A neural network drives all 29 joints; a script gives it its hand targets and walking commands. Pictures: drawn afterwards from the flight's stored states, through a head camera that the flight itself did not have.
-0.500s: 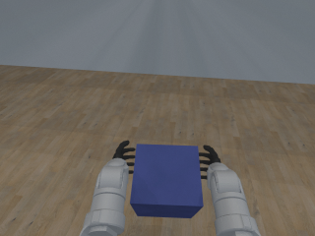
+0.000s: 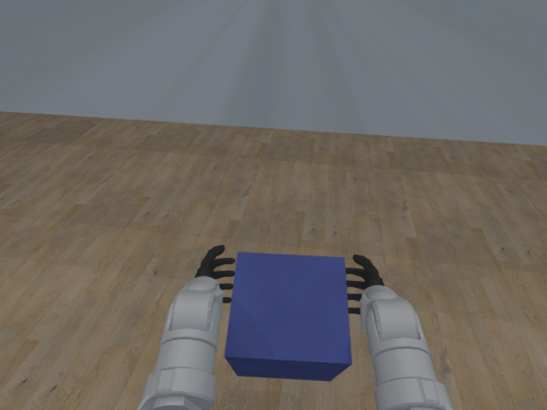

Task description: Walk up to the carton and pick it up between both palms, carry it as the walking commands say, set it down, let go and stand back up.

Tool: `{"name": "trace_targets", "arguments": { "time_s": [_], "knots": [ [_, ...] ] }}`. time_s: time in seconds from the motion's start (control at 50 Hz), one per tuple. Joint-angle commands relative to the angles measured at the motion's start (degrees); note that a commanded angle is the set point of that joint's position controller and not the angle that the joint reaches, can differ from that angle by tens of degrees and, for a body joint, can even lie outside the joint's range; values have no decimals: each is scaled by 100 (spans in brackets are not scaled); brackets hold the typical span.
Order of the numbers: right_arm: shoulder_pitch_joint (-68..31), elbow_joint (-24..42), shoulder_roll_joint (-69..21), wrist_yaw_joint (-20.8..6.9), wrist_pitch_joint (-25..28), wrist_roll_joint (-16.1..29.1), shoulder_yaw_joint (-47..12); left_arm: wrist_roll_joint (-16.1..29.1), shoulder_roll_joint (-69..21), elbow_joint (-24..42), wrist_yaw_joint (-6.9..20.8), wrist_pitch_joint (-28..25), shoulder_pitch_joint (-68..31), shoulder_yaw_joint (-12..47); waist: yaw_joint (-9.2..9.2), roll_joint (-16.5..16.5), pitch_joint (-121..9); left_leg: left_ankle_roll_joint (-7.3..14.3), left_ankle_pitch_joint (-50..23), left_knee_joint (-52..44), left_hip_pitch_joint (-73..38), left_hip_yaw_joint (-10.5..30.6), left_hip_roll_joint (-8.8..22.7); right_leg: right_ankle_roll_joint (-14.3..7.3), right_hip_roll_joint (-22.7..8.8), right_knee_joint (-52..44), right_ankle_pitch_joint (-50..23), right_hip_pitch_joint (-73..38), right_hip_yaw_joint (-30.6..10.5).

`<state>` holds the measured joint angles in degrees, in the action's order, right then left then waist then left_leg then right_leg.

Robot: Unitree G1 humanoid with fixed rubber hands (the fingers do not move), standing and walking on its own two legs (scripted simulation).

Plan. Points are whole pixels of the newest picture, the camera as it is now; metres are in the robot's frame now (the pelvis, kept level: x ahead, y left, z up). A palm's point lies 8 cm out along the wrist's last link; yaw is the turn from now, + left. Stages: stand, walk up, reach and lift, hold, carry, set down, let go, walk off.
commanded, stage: hold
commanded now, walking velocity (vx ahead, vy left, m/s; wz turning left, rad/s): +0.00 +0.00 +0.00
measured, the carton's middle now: (286, 321) +0.31 +0.00 -0.03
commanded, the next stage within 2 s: carry in 0.40 s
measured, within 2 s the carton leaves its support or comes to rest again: neither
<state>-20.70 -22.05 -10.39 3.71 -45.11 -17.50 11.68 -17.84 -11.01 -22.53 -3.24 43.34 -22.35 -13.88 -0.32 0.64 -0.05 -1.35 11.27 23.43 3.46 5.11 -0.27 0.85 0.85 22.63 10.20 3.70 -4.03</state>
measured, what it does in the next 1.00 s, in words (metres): stands, turning right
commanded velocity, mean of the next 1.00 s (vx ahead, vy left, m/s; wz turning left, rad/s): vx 0.00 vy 0.00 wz -0.64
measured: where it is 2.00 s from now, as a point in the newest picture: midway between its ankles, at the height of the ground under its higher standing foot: outside the picture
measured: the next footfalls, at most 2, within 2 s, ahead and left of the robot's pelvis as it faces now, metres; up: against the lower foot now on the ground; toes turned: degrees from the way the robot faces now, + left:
left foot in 1.06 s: +0.06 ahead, +0.10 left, +0.00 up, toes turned -24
right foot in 1.38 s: -0.04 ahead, -0.15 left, +0.00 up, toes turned -45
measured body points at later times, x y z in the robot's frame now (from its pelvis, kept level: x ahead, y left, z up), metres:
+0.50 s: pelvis +0.00 +0.00 -0.01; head -0.05 +0.00 +0.44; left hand +0.32 +0.13 +0.05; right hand +0.31 -0.13 +0.04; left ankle +0.03 +0.14 -0.74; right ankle +0.04 -0.13 -0.74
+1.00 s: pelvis -0.02 -0.01 -0.01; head +0.04 -0.04 +0.43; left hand +0.41 -0.05 +0.11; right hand +0.31 -0.28 +0.10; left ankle +0.02 +0.13 -0.72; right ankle +0.01 -0.11 -0.74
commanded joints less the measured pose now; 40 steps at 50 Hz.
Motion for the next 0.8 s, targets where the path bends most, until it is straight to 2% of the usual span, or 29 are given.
{"name": "trace_targets", "arguments": {
  "time_s": [0.0, 0.36, 0.38, 0.4, 0.42, 0.46, 0.52, 0.54, 0.56, 0.58, 0.6, 0.62, 0.64, 0.68, 0.7, 0.72, 0.74, 0.76, 0.78],
  "knots": [
    [-3066, 471, -5961, -1476, 397, 1647, -2679, 1567, -6164, -85, 1487, -110, -2319, 2606, -2, -33, -1194, 49, -412, -453, 88, -88, -474, -36, 447, -374, -377, -362, 3],
    [-3083, 465, -5978, -1468, 397, 1645, -2659, 1553, -6151, -85, 1515, -104, -2358, 2602, -12, -41, -1168, 49, -287, -452, 147, -111, -491, -33, 445, -395, -236, -332, 2],
    [-3389, 452, -5920, -1523, 539, 1695, -2902, 1566, -6157, -129, 1453, -201, -2517, 2931, -41, -207, -832, 213, 561, -231, 1049, 151, 617, -147, -628, -84, 1002, 920, -167],
    [-3350, 358, -5933, -1511, 507, 1630, -2744, 1557, -6210, -281, 1447, -216, -2489, 2791, -16, -181, -925, 229, 1081, -207, 1125, 260, 689, -168, -659, -95, 1477, 1236, -404],
    [-3339, 436, -5921, -1498, 514, 1673, -2810, 1647, -6151, -145, 1429, -224, -2540, 2839, -11, -168, -982, 178, 1242, -23, 1307, 175, 701, -192, -730, -61, 1499, 1452, -535],
    [-3320, 813, -5918, -1389, 451, 1865, -3129, 2023, -6029, 380, 1375, -159, -2714, 3244, -1, -192, -1280, 121, 946, 367, 1397, -4, 673, -262, -798, 151, 991, 1660, -702],
    [-3288, 1490, -5730, -1169, 132, 2205, -3615, 2552, -5861, 1086, 1257, 185, -2794, 3846, 17, -104, -1869, 133, -91, 711, 1118, 61, 850, -306, -636, 843, -302, 1844, -725],
    [-3241, 1677, -5653, -1104, 3, 2322, -3740, 2719, -5828, 1323, 1209, 329, -2841, 4029, 33, 54, -2105, 198, -580, 727, 879, 199, 1018, -283, -493, 1229, -622, 1951, -634],
    [-3247, 1853, -5606, -1048, -131, 2450, -3868, 2885, -5812, 1551, 1162, 480, -2954, 4204, 68, 351, -2337, 328, -1087, 670, 581, 456, 1291, -233, -314, 1727, -711, 2149, -477],
    [-3446, 2020, -5537, -992, -252, 2620, -4000, 3077, -5774, 1744, 1112, 627, -3267, 4364, 88, 780, -2439, 526, -1782, 583, 279, 744, 1654, -165, -68, 2231, -332, 2449, -211],
    [-4212, 2255, -5423, -913, -348, 2894, -4190, 3383, -5693, 1987, 1071, 758, -4066, 4576, 28, 1381, -2520, 757, -2376, 438, 294, 977, 2085, -166, 99, 2593, 1293, 2537, 87],
    [-4933, 2488, -5286, -821, -482, 3133, -4337, 3672, -5653, 2029, 1035, 924, -4783, 4720, 6, 1435, -2511, 844, -2552, 417, 520, 842, 2281, -189, 46, 2810, 1862, 2399, 296],
    [-4846, 2409, -5204, -765, -689, 3134, -4193, 3752, -5700, 1801, 1030, 1141, -4738, 4629, 13, 1252, -2528, 779, -2378, 441, 780, 543, 2254, -197, -11, 2789, 1740, 2101, 423],
    [-5285, 2448, -5033, -665, -1101, 3239, -3954, 3882, -5737, 1365, 1013, 1530, -4766, 4313, -55, 851, -2613, 455, -1673, 1054, 1279, -239, 1895, -225, 123, 1652, 905, 1291, 523],
    [-5432, 2400, -4933, -625, -1312, 3248, -3786, 3906, -5746, 1092, 1010, 1718, -4694, 4084, -118, 343, -2615, 143, -765, 1799, 1714, -562, 1511, -302, 73, 828, 544, 835, -11],
    [-5884, 2218, -4841, -594, -1473, 3287, -3655, 3935, -5578, 773, 996, 1847, -4986, 3835, -161, -898, -2461, -259, 1060, 2708, 3023, -926, 835, -656, -1090, -6, -148, 188, -1920],
    [-6988, 2232, -4847, -546, -1579, 3550, -3703, 4014, -5398, 458, 949, 1913, -5669, 3584, -131, -1900, -2496, -346, 2661, 3477, 3974, -650, 199, -1197, -1952, -185, -1412, -127, -3575],
    [-6597, 1883, -5120, -531, -1749, 3584, -3452, 3897, -5493, 455, 857, 2057, -5376, 3330, -87, -1227, -2723, -298, 2582, 3953, 3978, -154, 283, -1274, -1759, -47, -1471, -335, -3430],
    [-6739, 1747, -5288, -542, -1829, 3714, -3313, 3799, -5537, 514, 773, 2152, -5494, 3158, -62, -773, -2884, -310, 2215, 3955, 3990, -119, 365, -1219, -1609, 122, -1436, -544, -2972]
  ]
}}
